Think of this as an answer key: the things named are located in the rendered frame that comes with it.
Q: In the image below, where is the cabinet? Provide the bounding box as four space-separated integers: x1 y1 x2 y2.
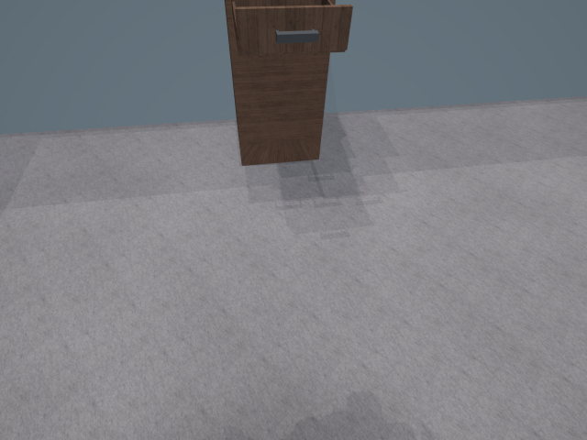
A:
225 0 336 166

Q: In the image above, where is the drawer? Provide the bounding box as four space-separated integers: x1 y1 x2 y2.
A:
231 0 353 56

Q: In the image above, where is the handle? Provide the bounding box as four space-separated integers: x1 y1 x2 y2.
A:
275 28 319 43

